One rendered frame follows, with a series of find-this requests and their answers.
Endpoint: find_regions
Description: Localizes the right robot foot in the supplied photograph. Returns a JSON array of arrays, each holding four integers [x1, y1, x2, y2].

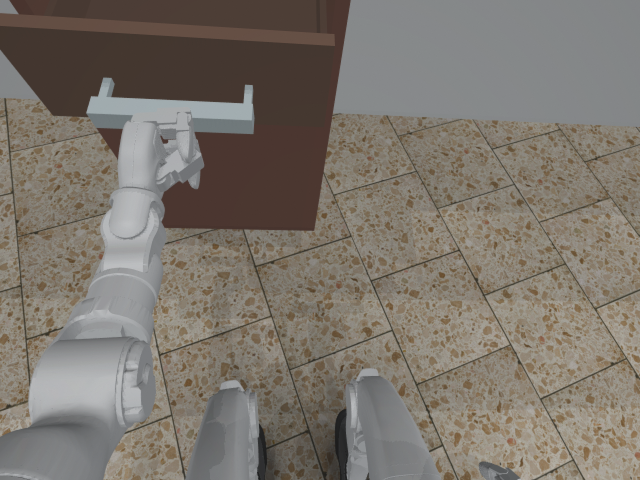
[[335, 409, 367, 480]]

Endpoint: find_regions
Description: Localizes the left robot forearm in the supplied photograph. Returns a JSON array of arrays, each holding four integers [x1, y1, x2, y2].
[[28, 187, 166, 422]]

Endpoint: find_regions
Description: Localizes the cabinet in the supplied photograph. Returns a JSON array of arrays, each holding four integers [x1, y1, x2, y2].
[[9, 0, 351, 231]]

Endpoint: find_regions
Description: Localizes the robot left upper arm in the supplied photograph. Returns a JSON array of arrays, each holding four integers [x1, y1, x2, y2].
[[0, 336, 156, 480]]

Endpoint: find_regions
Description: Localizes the left robot hand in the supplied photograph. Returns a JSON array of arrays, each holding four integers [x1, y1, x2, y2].
[[118, 107, 204, 199]]

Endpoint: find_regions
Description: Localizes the handle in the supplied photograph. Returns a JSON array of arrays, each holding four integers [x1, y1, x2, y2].
[[86, 78, 254, 134]]

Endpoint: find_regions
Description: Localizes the drawer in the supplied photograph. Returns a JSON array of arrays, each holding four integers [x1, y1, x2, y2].
[[0, 0, 335, 127]]

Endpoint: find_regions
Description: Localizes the robot left shin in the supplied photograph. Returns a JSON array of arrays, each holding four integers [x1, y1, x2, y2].
[[206, 380, 259, 480]]

